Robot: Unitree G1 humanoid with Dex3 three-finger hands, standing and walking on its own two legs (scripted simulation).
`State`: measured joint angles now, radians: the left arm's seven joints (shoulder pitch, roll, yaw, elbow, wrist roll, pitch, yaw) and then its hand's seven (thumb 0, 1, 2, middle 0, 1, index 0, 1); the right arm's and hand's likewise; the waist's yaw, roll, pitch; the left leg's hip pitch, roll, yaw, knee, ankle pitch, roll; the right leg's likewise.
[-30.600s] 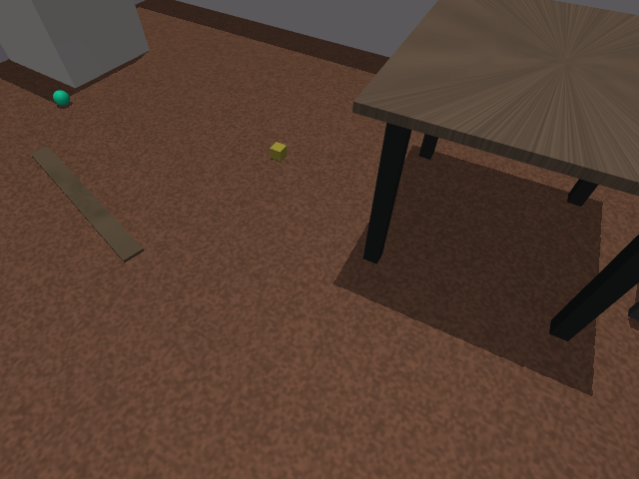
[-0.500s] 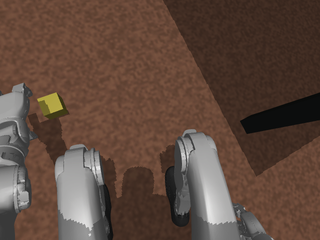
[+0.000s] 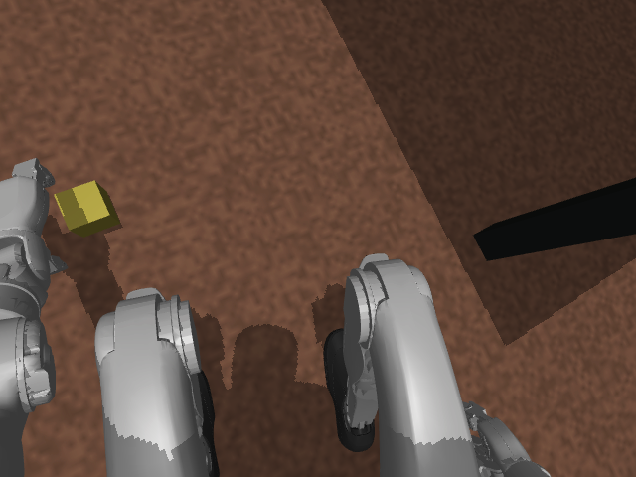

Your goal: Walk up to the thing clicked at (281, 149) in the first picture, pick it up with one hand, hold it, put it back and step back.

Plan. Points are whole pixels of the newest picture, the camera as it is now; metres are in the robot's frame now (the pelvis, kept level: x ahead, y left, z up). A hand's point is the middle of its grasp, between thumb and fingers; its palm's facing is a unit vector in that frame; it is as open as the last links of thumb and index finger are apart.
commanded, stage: rise first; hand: left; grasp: from above
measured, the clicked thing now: (89, 209) +0.47 +0.28 -0.30
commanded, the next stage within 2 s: approach in 1.50 s
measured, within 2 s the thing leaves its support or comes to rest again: neither
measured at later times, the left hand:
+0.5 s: hand (36, 226) +0.43 +0.31 -0.20, palm faces -0.42 -0.18 -0.89, open 12.8 cm
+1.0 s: hand (28, 223) +0.43 +0.31 -0.19, palm faces -0.42 -0.17 -0.89, open 13.1 cm
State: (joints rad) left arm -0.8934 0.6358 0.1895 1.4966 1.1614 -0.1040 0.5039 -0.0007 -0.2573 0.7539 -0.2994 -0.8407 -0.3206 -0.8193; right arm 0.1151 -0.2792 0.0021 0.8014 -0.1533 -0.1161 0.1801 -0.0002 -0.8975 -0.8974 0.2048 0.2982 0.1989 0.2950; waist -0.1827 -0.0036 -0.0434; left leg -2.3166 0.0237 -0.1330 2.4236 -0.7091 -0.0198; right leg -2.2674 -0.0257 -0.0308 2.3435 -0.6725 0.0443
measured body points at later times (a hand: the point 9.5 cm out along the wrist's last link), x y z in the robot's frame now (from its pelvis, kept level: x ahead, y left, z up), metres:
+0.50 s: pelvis +0.00 +0.00 -0.01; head +0.25 +0.06 +0.36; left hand +0.44 +0.32 -0.15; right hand +0.05 -0.27 -0.12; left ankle +0.07 +0.13 -0.29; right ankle +0.10 -0.13 -0.29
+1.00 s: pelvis +0.00 +0.00 -0.01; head +0.24 +0.06 +0.37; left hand +0.44 +0.32 -0.14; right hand +0.06 -0.27 -0.12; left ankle +0.07 +0.13 -0.29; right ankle +0.10 -0.13 -0.29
